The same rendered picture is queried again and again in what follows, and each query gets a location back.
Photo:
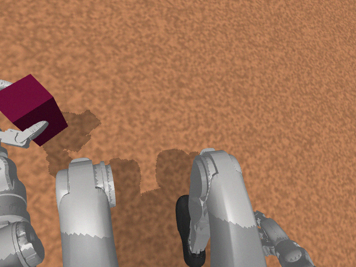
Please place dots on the carton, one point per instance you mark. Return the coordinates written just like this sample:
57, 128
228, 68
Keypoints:
26, 102

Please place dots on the right robot hand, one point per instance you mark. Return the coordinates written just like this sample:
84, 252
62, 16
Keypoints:
270, 232

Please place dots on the right robot foot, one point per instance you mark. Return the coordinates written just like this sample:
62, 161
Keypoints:
183, 226

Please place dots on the right robot arm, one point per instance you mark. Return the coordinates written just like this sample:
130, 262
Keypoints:
290, 254

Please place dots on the left robot arm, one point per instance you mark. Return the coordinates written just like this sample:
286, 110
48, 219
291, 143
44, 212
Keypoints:
19, 244

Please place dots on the left robot hand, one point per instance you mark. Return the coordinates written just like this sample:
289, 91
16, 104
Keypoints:
20, 138

